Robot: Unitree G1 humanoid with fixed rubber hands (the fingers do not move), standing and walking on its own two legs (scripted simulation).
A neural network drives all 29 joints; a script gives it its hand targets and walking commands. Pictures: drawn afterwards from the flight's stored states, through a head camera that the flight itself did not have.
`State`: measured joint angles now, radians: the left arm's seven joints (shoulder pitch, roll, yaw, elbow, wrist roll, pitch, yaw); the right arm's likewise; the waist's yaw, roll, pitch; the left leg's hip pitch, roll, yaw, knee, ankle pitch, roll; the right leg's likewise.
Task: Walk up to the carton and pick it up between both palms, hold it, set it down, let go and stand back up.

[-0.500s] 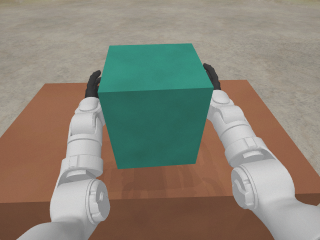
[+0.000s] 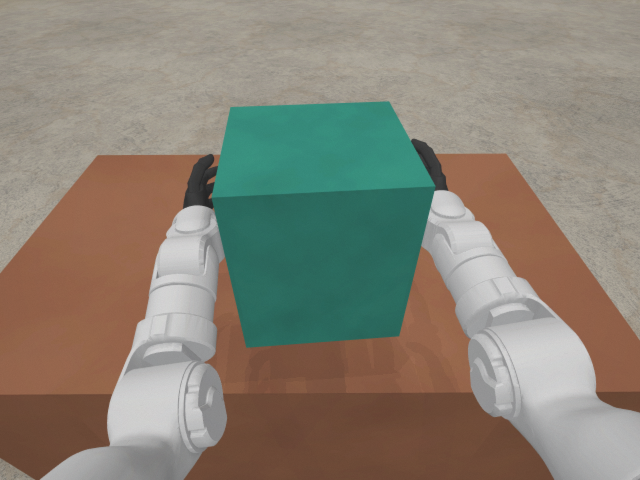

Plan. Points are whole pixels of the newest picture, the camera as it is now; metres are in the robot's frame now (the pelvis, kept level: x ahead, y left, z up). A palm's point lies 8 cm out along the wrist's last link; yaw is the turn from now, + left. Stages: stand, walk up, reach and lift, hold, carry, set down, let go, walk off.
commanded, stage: set down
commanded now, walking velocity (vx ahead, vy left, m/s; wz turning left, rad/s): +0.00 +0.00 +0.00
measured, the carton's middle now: (317, 225) +0.39 +0.04 +0.14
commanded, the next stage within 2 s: none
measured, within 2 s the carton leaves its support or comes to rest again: neither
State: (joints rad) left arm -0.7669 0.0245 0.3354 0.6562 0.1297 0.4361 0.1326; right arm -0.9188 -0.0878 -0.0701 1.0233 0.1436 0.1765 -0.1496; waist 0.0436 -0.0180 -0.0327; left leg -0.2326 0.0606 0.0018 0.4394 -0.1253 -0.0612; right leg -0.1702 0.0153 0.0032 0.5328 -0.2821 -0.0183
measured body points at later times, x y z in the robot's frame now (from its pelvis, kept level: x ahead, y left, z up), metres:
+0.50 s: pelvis +0.01 +0.00 +0.00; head -0.01 +0.00 +0.45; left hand +0.39 +0.20 +0.12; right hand +0.45 -0.10 +0.14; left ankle +0.07 +0.16 -0.74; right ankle +0.01 -0.10 -0.74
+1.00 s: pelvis +0.02 -0.01 +0.00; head +0.05 -0.02 +0.45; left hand +0.39 +0.20 +0.08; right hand +0.47 -0.09 +0.09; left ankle +0.07 +0.16 -0.74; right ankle +0.01 -0.10 -0.74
